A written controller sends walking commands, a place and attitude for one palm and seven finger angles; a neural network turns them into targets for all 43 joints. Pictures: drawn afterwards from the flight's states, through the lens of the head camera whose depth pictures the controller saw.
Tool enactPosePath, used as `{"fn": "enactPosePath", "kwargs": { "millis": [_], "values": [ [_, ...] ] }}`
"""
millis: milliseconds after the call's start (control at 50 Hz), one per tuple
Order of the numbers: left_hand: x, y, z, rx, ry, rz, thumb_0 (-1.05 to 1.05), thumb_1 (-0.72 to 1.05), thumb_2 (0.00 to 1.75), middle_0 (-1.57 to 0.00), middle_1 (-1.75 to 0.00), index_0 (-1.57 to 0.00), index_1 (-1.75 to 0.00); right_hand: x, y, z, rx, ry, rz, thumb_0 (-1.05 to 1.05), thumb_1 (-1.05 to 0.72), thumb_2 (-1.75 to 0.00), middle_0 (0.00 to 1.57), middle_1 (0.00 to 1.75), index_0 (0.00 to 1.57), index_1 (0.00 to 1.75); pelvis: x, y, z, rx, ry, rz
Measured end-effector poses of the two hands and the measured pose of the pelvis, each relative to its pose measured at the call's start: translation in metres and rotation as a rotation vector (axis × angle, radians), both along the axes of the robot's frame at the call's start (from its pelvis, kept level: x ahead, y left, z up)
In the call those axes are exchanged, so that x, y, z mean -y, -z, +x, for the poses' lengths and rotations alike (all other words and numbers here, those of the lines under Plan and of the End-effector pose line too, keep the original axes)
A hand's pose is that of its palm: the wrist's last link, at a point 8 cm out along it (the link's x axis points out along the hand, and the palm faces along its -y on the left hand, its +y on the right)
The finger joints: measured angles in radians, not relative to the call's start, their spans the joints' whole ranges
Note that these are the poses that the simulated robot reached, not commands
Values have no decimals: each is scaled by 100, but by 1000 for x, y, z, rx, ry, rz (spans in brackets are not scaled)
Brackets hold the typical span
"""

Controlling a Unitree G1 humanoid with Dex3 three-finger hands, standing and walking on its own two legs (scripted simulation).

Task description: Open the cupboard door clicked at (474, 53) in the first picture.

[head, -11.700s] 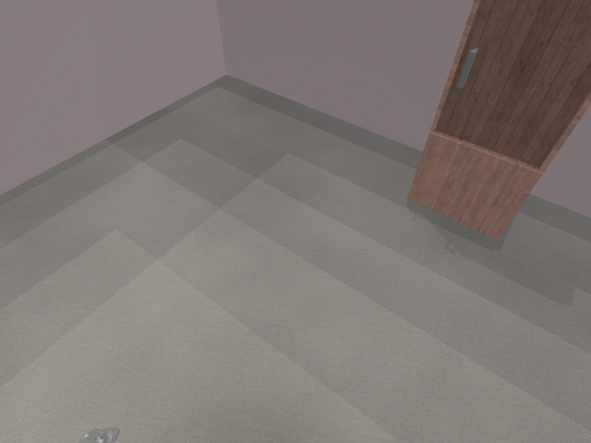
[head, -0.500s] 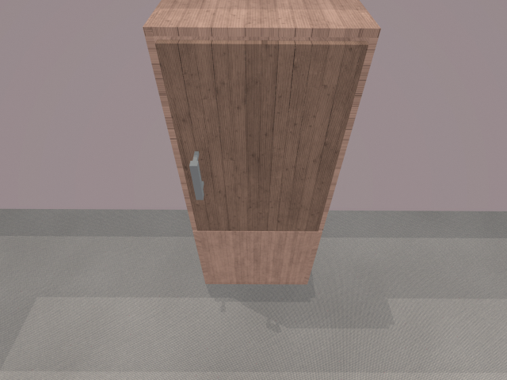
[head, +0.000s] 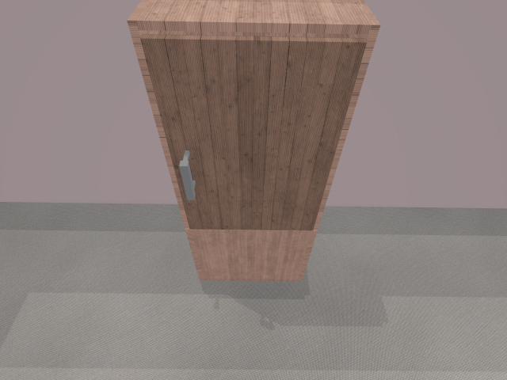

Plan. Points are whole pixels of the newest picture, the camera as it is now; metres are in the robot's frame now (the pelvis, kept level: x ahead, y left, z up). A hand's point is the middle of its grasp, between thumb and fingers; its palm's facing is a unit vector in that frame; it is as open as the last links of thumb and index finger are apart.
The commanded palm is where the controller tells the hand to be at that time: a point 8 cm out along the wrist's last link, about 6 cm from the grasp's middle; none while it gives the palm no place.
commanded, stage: look again from close up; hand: left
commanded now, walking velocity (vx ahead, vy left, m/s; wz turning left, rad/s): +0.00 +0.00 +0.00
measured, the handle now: (189, 175) +0.57 +0.20 -0.07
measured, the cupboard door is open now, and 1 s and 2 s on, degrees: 0 0 0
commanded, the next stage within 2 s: raise the hand with hooked fingers in 0.14 s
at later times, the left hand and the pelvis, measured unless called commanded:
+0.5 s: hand (143, 328) +0.20 +0.19 -0.03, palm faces +0.17 -0.98 -0.04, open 7.8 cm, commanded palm +0.13 +0.25 -0.07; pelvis -0.01 -0.02 -0.05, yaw +2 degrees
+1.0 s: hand (131, 337) +0.20 +0.22 -0.07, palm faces +0.04 -1.00 -0.04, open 10.6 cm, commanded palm +0.17 +0.27 -0.07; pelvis -0.04 -0.02 -0.11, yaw +1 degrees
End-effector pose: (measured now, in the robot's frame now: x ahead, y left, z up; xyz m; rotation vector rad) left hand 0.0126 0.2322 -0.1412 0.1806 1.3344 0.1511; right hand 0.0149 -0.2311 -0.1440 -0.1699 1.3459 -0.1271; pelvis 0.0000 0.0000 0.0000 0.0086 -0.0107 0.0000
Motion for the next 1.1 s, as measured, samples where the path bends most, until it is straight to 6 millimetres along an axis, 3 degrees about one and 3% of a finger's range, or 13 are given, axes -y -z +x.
{"fn": "enactPosePath", "kwargs": {
  "millis": [140,260,300,380,440,480,540,660,740,880,1000,1100],
  "values": [
    [0,-2,29,58,16,7,0,90,90,-20,-30,-20,-30,5,-3,25,52,-12,-5,1,-90,-90,20,30,20,30,4,0,6,0,2,1],
    [-2,-5,39,75,18,25,0,90,90,-20,-30,-20,-30,11,-4,38,71,-18,-15,1,-90,-90,20,30,20,30,6,0,11,-4,2,-4],
    [-7,-26,64,258,-83,29,1,90,90,-20,-31,-20,-31,14,-11,48,164,-18,-32,1,-90,-90,20,30,20,30,7,1,10,-7,-2,0],
    [-11,-96,125,774,-130,61,1,87,89,-20,-32,-20,-32,21,-25,84,427,-35,-56,1,-90,-90,20,30,20,30,9,8,7,-43,-38,4],
    [-12,-120,152,1073,-87,22,1,83,87,-21,-35,-20,-35,29,-28,115,576,-74,-65,1,-90,-90,20,30,20,30,14,24,-3,-120,-38,3],
    [-9,-120,158,1223,-17,-17,1,80,86,-21,-37,-20,-37,35,-27,135,665,-112,-73,1,-90,-90,20,30,20,30,19,41,-10,-175,-30,6],
    [-3,-103,151,1350,114,-71,0,74,83,-21,-41,-21,-41,42,-19,163,779,-170,-86,1,-90,-90,20,30,20,30,25,72,-20,-241,-24,7],
    [-9,-55,123,1290,72,-130,1,60,78,-22,-49,-22,-49,41,5,195,873,-212,-97,1,-90,-90,20,30,20,30,31,116,-28,-289,-29,-8],
    [-17,-56,119,1283,55,-88,1,51,74,-23,-55,-23,-55,28,24,191,823,-214,-78,1,-90,-90,20,30,20,30,33,123,-30,-294,-38,-32],
    [-26,-71,149,1291,140,-113,1,35,67,-24,-66,-24,-66,9,54,148,663,-172,-27,1,-90,-90,20,30,20,30,30,120,-34,-312,-42,-56],
    [-41,-71,162,1246,126,-125,1,21,61,-25,-75,-25,-75,13,57,111,585,-107,-42,2,-90,-90,20,30,20,30,20,113,-36,-323,-29,-52],
    [-50,-72,163,1267,121,-109,0,9,56,-26,-82,-25,-82,21,51,98,562,-102,-92,2,-90,-90,20,30,20,30,10,111,-36,-329,-24,-52]
  ]
}}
